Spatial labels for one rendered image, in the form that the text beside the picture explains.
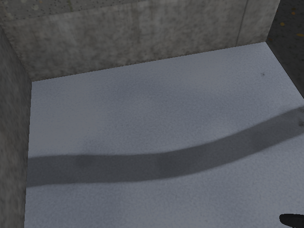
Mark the right robot hand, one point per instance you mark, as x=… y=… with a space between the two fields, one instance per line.
x=292 y=220

